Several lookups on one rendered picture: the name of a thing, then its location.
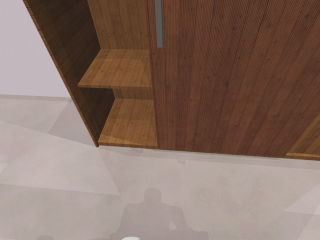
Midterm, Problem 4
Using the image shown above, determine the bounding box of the handle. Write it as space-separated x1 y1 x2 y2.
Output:
154 0 164 48

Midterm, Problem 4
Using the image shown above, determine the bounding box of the wardrobe door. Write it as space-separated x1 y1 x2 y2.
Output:
288 113 320 155
144 0 320 157

